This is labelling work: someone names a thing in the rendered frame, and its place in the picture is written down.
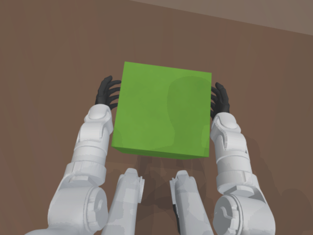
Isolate robot left upper arm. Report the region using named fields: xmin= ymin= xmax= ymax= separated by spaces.
xmin=25 ymin=186 xmax=109 ymax=235

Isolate robot left shin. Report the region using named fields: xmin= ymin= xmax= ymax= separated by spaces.
xmin=117 ymin=168 xmax=138 ymax=185

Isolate robot left thigh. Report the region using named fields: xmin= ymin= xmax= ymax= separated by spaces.
xmin=101 ymin=172 xmax=145 ymax=235

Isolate right robot hand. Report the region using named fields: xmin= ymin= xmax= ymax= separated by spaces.
xmin=210 ymin=82 xmax=230 ymax=121

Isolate carton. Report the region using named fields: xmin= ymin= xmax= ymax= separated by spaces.
xmin=111 ymin=62 xmax=212 ymax=160

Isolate robot right upper arm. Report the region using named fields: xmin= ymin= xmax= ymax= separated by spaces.
xmin=213 ymin=194 xmax=275 ymax=235

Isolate left robot forearm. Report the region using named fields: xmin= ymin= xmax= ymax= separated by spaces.
xmin=48 ymin=104 xmax=113 ymax=215

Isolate right robot forearm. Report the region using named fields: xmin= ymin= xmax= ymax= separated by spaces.
xmin=210 ymin=112 xmax=269 ymax=207

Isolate left robot hand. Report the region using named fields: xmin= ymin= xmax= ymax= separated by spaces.
xmin=95 ymin=75 xmax=121 ymax=110

